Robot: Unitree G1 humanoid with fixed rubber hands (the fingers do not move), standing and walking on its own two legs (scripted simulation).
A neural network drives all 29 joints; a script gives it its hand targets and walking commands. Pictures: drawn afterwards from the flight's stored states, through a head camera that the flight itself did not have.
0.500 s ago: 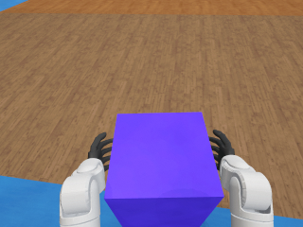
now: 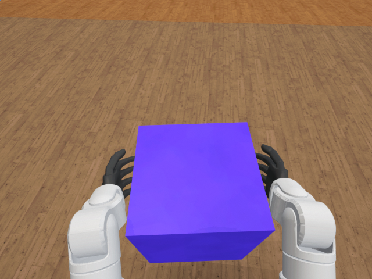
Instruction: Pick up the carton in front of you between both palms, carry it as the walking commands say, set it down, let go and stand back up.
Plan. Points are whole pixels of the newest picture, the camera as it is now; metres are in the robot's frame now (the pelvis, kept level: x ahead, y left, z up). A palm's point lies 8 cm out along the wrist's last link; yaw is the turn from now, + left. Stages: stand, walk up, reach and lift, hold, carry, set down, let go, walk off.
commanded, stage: carry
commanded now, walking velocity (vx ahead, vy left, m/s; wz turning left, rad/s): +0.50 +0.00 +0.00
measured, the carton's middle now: (194, 198) +0.29 +0.00 +0.05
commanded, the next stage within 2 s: none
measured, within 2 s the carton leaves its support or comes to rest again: neither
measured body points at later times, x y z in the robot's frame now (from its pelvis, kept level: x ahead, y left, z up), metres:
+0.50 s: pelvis +0.32 -0.01 +0.00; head +0.37 -0.02 +0.45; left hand +0.72 +0.14 +0.17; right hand +0.73 -0.17 +0.17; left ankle +0.46 +0.08 -0.70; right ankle +0.17 -0.09 -0.73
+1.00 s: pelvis +0.65 -0.03 +0.03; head +0.72 -0.03 +0.47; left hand +1.05 +0.13 +0.18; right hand +1.06 -0.17 +0.18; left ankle +0.50 +0.07 -0.62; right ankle +0.75 -0.10 -0.68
